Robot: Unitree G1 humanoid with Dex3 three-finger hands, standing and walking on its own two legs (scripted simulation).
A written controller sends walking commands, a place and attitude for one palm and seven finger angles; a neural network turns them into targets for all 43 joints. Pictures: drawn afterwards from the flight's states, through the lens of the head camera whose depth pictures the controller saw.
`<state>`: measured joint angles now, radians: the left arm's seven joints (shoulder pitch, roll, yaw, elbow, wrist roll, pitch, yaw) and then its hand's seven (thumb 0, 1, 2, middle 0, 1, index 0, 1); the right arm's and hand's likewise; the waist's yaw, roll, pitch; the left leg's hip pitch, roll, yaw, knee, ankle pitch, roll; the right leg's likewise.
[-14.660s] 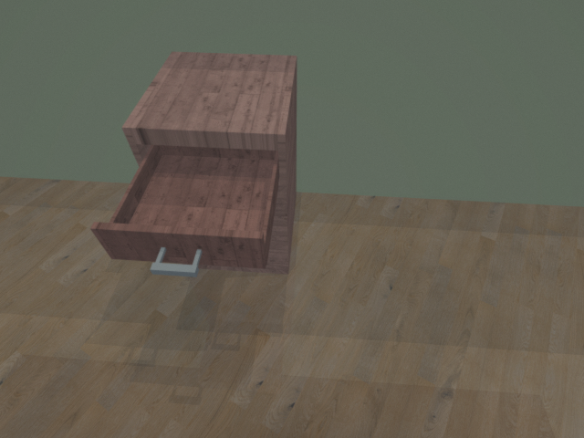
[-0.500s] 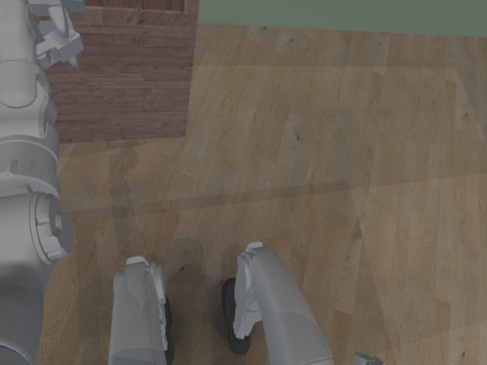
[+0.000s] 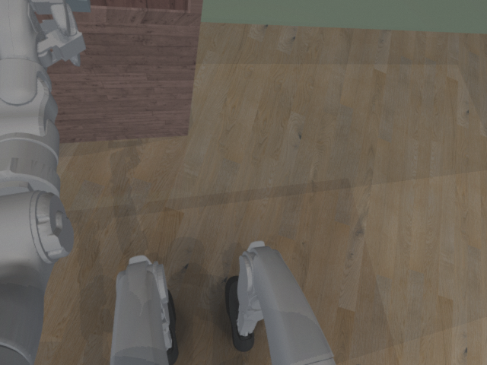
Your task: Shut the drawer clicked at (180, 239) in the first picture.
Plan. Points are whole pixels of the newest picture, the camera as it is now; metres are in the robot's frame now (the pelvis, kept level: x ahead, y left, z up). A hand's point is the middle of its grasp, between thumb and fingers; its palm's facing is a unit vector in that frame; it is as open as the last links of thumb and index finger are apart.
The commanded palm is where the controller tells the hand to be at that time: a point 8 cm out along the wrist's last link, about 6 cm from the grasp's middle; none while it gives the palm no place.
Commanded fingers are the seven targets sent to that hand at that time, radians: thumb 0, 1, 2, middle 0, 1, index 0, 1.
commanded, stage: pull the fist back off the drawer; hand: left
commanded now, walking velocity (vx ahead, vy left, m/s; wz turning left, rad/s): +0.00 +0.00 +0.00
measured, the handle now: out of the picture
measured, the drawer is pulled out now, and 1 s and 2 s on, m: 0.00 0.00 0.00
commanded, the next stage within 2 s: draw the hand back to the body in 0.30 s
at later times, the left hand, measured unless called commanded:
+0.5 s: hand (74, 34) +0.57 +0.18 +0.05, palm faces +0.10 -0.99 -0.04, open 3.3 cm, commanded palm +0.51 +0.21 +0.08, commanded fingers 0.00 0.90 0.90 -1.40 -1.60 -1.40 -1.60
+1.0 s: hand out of the picture +0.39 +0.19 +0.21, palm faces +0.09 -0.99 -0.14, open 3.3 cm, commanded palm +0.36 +0.25 +0.23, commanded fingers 0.00 0.90 0.90 -1.40 -1.60 -1.40 -1.60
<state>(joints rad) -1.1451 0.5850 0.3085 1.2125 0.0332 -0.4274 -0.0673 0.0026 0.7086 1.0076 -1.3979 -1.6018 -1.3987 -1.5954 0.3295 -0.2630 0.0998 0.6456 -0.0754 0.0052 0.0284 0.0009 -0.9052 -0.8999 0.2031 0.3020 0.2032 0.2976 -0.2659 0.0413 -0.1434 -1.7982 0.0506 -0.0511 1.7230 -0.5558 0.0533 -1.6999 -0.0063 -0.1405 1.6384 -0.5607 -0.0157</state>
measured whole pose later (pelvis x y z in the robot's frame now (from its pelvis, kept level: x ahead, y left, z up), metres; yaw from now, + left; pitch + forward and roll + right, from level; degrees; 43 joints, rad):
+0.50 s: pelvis +0.04 +0.00 +0.03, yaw +1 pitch +35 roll -5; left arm -0.84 0.41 0.38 0.88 -0.05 -0.45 -0.08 0.02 0.90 0.90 -1.40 -1.60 -1.40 -1.60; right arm 0.25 -0.25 0.04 0.57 -0.04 0.12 0.06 0.00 -0.91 -0.90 0.20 0.30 0.20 0.30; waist -0.18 0.06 -0.16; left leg -1.64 0.06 -0.01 1.65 -0.63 0.04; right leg -1.58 0.01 -0.10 1.58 -0.63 -0.02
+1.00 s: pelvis +0.08 +0.00 +0.17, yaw +5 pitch +15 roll -2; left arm -0.02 0.28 0.09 0.22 -0.11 -0.19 -0.04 0.02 0.90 0.90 -1.40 -1.60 -1.40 -1.60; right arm 0.21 -0.25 0.00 0.44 0.06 0.09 -0.04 0.01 -0.91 -0.90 0.20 0.30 0.20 0.30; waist -0.05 0.02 -0.14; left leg -0.82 0.03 0.01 1.05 -0.47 0.02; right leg -0.76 0.00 -0.07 1.00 -0.50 -0.01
